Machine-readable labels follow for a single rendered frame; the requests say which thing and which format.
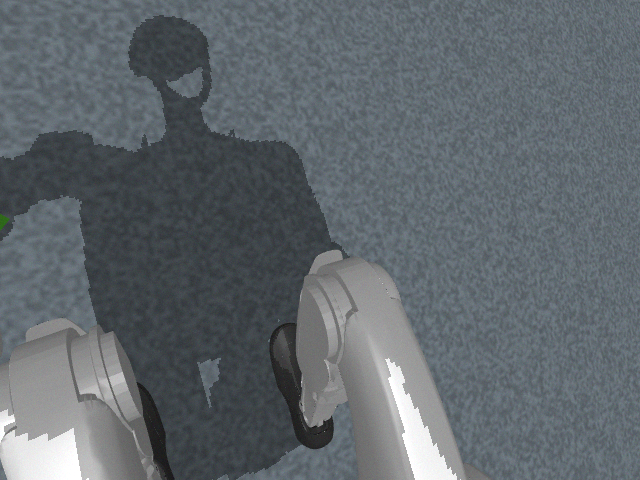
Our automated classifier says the small box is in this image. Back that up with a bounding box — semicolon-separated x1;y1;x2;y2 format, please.
0;214;10;230

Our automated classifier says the right robot hand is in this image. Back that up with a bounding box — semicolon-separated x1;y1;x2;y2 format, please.
463;462;493;480

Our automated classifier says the left robot foot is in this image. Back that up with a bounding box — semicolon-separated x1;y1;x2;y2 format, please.
137;382;175;480

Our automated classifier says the right robot foot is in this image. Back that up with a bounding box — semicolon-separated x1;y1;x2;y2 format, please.
269;323;334;449

